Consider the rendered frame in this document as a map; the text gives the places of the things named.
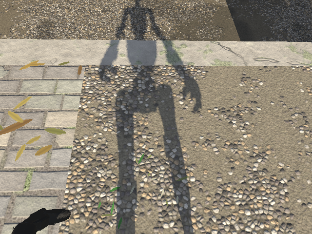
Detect robot left hand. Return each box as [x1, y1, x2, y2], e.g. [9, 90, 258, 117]
[12, 208, 71, 234]

